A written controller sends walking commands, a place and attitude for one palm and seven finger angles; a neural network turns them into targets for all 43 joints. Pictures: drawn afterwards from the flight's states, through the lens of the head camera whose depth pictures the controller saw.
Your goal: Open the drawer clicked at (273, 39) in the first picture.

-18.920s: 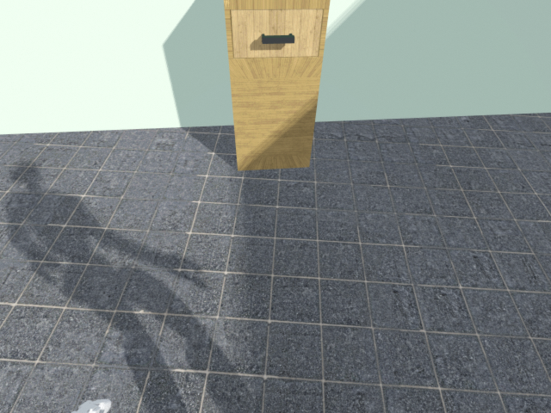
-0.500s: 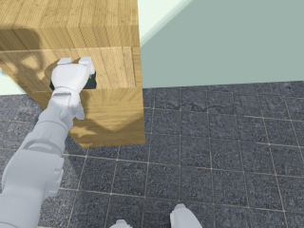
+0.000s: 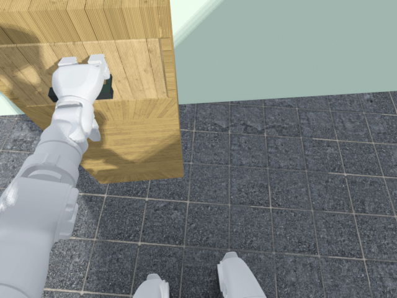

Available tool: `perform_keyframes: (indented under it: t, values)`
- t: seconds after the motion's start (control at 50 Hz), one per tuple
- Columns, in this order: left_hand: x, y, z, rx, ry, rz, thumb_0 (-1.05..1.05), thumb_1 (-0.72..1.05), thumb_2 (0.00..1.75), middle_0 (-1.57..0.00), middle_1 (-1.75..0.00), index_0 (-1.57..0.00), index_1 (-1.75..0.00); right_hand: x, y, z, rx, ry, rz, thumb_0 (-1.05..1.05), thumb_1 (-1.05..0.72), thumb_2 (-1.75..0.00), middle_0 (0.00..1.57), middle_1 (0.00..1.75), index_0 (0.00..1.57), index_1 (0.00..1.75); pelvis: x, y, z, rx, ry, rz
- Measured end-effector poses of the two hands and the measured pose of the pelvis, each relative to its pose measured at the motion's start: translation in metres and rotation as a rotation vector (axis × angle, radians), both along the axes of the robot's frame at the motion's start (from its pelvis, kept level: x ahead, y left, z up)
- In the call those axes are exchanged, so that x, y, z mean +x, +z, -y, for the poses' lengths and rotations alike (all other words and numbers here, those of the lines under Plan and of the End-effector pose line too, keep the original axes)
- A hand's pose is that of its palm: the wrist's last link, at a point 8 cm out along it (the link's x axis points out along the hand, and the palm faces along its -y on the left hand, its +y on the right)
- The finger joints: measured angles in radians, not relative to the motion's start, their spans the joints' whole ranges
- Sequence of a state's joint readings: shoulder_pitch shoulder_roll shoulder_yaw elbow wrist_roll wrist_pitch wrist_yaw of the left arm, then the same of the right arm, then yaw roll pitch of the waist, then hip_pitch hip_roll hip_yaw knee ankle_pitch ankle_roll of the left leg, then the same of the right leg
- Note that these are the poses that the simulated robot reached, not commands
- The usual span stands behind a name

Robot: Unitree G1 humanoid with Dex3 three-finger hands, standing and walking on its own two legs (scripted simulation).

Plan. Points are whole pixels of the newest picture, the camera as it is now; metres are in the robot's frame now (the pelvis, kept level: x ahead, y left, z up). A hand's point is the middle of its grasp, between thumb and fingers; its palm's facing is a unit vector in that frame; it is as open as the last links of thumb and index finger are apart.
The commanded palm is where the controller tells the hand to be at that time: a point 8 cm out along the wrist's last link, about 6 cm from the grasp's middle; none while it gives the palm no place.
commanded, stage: lower the fingers behind the handle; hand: left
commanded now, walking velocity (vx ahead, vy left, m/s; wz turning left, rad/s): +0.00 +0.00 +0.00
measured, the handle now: (83, 86) +0.58 +0.20 +0.02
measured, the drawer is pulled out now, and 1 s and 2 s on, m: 0.00 0.00 0.00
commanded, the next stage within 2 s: lift the fingers back up to retry in 0.56 s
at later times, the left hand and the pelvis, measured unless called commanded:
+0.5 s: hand (91, 100) +0.53 +0.17 +0.03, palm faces -0.03 +0.02 -1.00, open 13.8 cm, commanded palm +0.51 +0.19 +0.05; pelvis -0.03 +0.00 -0.02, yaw +0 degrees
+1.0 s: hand (88, 97) +0.53 +0.18 +0.04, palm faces -0.07 -0.01 -1.00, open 13.8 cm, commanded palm +0.51 +0.19 +0.10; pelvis +0.00 +0.00 +0.01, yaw -1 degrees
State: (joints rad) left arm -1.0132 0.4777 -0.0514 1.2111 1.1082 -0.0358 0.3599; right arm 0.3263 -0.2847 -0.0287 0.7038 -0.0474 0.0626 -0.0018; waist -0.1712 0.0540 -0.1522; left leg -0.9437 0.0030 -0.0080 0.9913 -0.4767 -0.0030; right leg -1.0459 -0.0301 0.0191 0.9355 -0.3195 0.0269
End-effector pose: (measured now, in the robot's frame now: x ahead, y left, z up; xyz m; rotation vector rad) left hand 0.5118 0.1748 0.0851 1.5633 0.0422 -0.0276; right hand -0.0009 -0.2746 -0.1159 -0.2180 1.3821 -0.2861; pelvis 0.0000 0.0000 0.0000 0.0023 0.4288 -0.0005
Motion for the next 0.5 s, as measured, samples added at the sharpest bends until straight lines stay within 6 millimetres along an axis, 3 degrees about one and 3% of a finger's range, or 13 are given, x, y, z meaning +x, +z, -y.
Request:
perform_keyframes:
  t: [0.24,0.5]
  values:
    - [0.000,-0.005,0.001,0.011,0.003,0.059,0.00,-0.48,0.30,-0.33,-1.22,-0.29,-1.33,-0.020,-0.014,0.001,-0.009,-0.004,-0.013,0.00,-0.90,-0.89,0.20,0.30,0.20,0.30,-0.016,-0.017,0.000,-0.001,0.003,-0.028]
    - [-0.001,-0.002,0.003,0.024,0.025,0.012,0.00,-0.48,0.30,-0.32,-1.20,-0.27,-1.31,-0.041,-0.019,-0.008,0.006,-0.031,-0.010,0.00,-0.90,-0.89,0.20,0.30,0.20,0.30,-0.028,-0.021,-0.001,0.001,-0.001,-0.025]
